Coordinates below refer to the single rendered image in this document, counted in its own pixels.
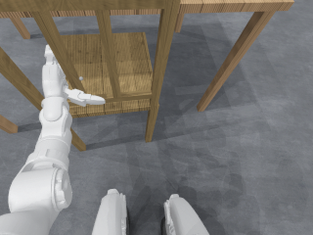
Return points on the robot left forearm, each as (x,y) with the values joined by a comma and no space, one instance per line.
(53,145)

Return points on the chair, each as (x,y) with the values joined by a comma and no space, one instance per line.
(114,66)

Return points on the table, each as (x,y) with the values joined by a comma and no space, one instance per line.
(263,12)

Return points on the robot thigh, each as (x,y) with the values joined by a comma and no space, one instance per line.
(178,212)
(111,212)

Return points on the right robot thigh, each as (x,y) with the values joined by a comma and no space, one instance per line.
(178,212)

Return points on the left robot thigh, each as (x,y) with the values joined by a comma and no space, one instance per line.
(111,212)

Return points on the left robot upper arm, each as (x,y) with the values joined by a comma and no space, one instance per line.
(37,197)

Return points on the robot left hand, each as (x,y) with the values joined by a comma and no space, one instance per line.
(53,80)

